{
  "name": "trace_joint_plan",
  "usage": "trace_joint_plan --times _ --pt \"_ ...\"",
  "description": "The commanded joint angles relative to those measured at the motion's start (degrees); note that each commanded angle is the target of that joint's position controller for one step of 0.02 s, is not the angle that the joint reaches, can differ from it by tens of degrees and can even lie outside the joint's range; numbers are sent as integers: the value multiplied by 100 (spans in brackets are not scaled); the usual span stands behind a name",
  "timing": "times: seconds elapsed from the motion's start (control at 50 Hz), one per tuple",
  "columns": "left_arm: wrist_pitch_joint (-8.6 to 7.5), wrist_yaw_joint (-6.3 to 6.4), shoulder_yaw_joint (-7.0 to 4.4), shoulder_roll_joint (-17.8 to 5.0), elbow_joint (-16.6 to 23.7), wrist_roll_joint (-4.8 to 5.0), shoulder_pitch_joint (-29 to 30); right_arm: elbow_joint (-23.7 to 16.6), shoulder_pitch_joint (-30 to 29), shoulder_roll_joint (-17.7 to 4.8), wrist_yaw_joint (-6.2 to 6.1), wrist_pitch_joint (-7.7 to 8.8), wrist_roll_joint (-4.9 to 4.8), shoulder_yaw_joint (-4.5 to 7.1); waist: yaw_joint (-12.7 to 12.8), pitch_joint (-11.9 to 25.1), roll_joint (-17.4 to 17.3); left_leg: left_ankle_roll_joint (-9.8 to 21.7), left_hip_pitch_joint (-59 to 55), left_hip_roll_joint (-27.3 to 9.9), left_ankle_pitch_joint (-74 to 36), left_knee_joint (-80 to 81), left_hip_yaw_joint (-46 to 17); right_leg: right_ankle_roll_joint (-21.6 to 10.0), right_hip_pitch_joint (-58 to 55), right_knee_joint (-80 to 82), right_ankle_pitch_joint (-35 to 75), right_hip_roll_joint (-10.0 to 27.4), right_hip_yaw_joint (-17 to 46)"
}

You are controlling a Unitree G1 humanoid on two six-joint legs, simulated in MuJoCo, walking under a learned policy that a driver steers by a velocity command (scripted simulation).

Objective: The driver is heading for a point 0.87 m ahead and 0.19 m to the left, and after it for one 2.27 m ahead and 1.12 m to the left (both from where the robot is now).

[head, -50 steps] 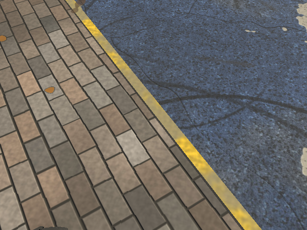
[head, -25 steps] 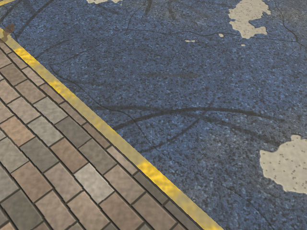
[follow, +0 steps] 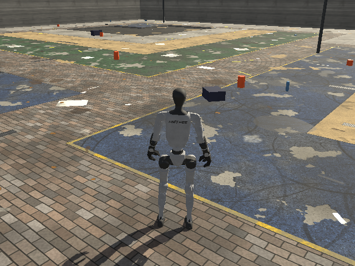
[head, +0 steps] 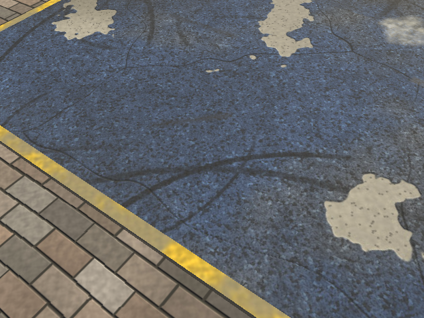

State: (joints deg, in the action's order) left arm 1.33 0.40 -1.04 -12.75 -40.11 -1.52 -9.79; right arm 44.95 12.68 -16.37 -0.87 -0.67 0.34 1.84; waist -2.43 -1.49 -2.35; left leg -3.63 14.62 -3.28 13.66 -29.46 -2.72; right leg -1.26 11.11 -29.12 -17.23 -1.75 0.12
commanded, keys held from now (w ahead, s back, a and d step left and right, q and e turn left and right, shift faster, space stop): q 0.14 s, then w+q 0.36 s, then q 0.08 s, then no key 0.06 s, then e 0.36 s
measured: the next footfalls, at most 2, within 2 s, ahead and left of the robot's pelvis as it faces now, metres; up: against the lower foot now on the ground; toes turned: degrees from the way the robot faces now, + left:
left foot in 0.32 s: +0.03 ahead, +0.14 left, +0.00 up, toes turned +13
right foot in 0.76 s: +0.39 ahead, +0.08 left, +0.00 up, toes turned +23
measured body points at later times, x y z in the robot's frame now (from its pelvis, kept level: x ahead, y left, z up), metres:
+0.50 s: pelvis +0.06 +0.08 +0.01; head +0.07 +0.12 +0.46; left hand +0.15 +0.39 -0.09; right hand +0.17 -0.18 -0.09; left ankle -0.01 +0.13 -0.74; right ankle +0.14 -0.08 -0.66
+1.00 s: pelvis +0.23 +0.12 +0.00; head +0.28 +0.14 +0.44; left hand +0.28 +0.42 -0.12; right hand +0.46 -0.09 -0.11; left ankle +0.18 +0.25 -0.69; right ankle +0.35 +0.07 -0.74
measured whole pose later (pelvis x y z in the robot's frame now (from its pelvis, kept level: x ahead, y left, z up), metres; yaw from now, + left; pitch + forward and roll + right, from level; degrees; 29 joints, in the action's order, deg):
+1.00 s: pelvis +0.23 +0.12 +0.00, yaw +17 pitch +1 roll -1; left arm -1.1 -0.9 -3.4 -15.8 -43.9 0.1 -8.5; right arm 38.7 10.2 -16.5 -2.7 -0.3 0.5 2.3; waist 1.5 -5.1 -0.5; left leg -3.6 25.6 0.3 28.0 -53.9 -5.2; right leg -3.2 21.4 -23.6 -3.2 -5.3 3.3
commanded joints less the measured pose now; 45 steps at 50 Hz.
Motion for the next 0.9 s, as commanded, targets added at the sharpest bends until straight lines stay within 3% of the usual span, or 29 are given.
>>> trace_joint_plan --times 0.02,0.08,0.1,0.12,0.14,0.2,0.24,0.28,0.3,0.32,0.34,0.36,0.38,0.4,0.42,0.44,0.5,0.56,0.62,0.68,0.72,0.74,0.76,0.78,0.8,0.82,0.84,0.88,0.9 --pt "-72 119 -389 -1239 242 49 -160 -462 -344 -778 -41 56 -90 224 294 -94 1027 84 635 149 -198 -364 143 -500 -124 981 809 1181 944" --pt "-22 213 -433 -1231 326 39 -130 -520 -297 -707 -12 5 -108 282 434 -9 1272 72 1288 114 1625 -2018 166 -1176 -240 1051 1859 1969 1399" --pt "-40 225 -429 -1193 335 35 -99 -541 -275 -690 6 -32 -129 314 426 1 1133 47 1587 16 2032 -2736 35 -1400 -333 1042 2494 2242 1488" --pt "-61 221 -434 -1162 332 68 26 -524 -173 -648 11 -81 -153 333 336 3 926 14 1729 -57 2090 -2987 -27 -1451 -405 1008 2840 2275 1342" --pt "-78 208 -451 -1159 335 110 198 -512 -108 -587 9 -124 -150 324 262 12 810 -14 1723 -122 1934 -2901 -3 -1390 -437 965 2979 2187 1096" --pt "-88 143 -525 -1286 291 200 268 -628 -284 -499 122 -150 -174 251 394 167 822 102 1229 -201 1250 -2050 332 -1168 -352 1363 711 1959 698" --pt "-128 78 -547 -1364 233 261 262 -674 -247 -566 210 -112 -209 264 357 139 929 309 719 -43 1067 -1302 568 -1033 -201 1429 -162 1867 530" --pt "-163 16 -550 -1353 160 362 354 -456 355 -582 249 -52 -201 309 10 205 819 532 -296 274 398 -237 954 -800 207 956 -622 1698 136" --pt "-190 -7 -491 -1125 105 329 248 -216 907 -737 216 -20 -200 401 -149 323 498 669 -1101 494 429 52 947 -597 650 212 -790 1442 -199" --pt "-245 -48 -368 -736 197 174 377 -106 1550 -1192 147 23 -244 562 -372 389 -698 1083 -1943 -371 719 682 -544 -130 1676 -1793 -987 970 -855" --pt "-372 -35 -298 -551 749 123 928 -357 1613 -1945 194 207 -145 664 -362 279 -1726 2332 -2276 -1752 1844 1770 -4112 196 3708 -3338 -2014 -153 -365" --pt "-509 -67 -390 -984 735 320 1078 -462 1412 -1463 243 375 -43 527 -400 181 -759 2540 -2141 -2005 2288 2082 -4278 92 4045 -3944 -1837 218 452" --pt "-603 -129 -441 -1155 671 412 957 -504 1113 -1137 228 467 -53 420 -179 -153 -624 2295 -1917 -1800 2187 2052 -3685 -56 4089 -3823 -1165 444 515" --pt "-657 -130 -476 -1216 493 314 765 -563 912 -966 206 501 -113 368 -43 -299 -277 2018 -1773 -1484 1766 1946 -3046 -87 3944 -3607 -595 605 466" --pt "-698 -114 -498 -1235 415 178 741 -587 760 -912 162 483 -142 333 22 -349 -191 1822 -1679 -1254 1029 1917 -2554 -41 3789 -3198 -104 674 440" --pt "-711 -131 -514 -1210 363 123 729 -622 764 -871 114 467 -110 299 59 -279 -277 1683 -1574 -1020 437 1950 -2146 24 3469 -2944 283 671 406" --pt "-703 -159 -470 -980 340 128 821 -613 1042 -912 6 457 -99 318 35 -124 -212 1613 -1627 -751 -984 1950 -1533 264 3278 -2276 1114 439 226" --pt "-686 -144 -399 -772 462 122 1227 -568 1058 -969 -114 355 -84 349 23 -227 -314 1356 -1174 -416 -2785 1605 -967 432 2797 -1241 1632 149 77" --pt "-671 -245 -323 -612 543 155 1585 -472 1241 -989 -194 226 -121 390 -141 -114 -524 1102 -829 -300 -3072 1342 -807 441 2115 -469 2145 -44 -94" --pt "-723 -356 -327 -683 483 174 1549 -401 1242 -877 -227 194 -113 367 -155 -20 -460 1088 -1032 -477 -2932 1166 -921 269 1751 -17 2482 -20 -27" --pt "-796 -372 -398 -886 321 137 1138 -401 1052 -836 -213 232 -57 352 34 134 -584 1078 -1387 -586 -3574 778 -956 45 1438 127 2234 -18 -31" --pt "-832 -347 -458 -1032 163 103 710 -427 932 -826 -204 242 -53 350 222 361 -651 1028 -1578 -514 -4310 322 -899 -93 1036 238 2147 -132 -152" --pt "-864 -308 -495 -1134 12 63 225 -441 841 -795 -172 250 -50 324 504 674 -502 862 -1627 -261 -4666 -437 -694 -259 344 647 2760 -127 -245" --pt "-872 -269 -516 -1384 -38 -33 -321 -527 1046 -583 -136 266 87 244 585 1474 84 657 -680 11 -3193 -1714 -727 -734 -1359 98 4503 755 732" --pt "-805 -269 -481 -1496 -132 -70 -484 -416 1937 -159 -86 255 105 113 144 2270 1522 144 924 836 1606 -3816 -509 -1943 -3001 -60 5877 2263 2735" --pt "-739 -311 -392 -1086 -196 127 -539 -293 2068 -638 -33 235 25 183 235 2561 1273 29 1196 820 2366 -4389 -793 -2188 -2838 493 4609 2304 3588" --pt "-664 -304 -396 -1075 -52 297 -8 -453 1322 -971 -34 193 -64 282 334 1603 906 -30 1606 581 2066 -4613 -675 -1923 -2060 747 3212 2000 3123" --pt "-504 -226 -382 -1115 74 264 441 -715 497 -1004 -115 102 -8 318 311 673 370 -24 1775 381 1588 -4321 -420 -1549 -652 1194 1804 1612 2569" --pt "-452 -176 -411 -1202 72 200 468 -785 442 -930 -148 52 13 315 209 507 437 2 1487 284 1404 -3912 -417 -1430 -78 1386 1418 1407 2394"
Keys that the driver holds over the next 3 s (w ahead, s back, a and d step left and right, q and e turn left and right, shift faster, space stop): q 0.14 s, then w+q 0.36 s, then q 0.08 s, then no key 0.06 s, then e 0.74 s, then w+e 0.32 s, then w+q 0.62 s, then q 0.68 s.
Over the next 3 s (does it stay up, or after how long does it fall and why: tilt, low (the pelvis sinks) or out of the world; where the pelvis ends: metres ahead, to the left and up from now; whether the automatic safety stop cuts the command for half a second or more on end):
stays up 0.81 0.10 -0.01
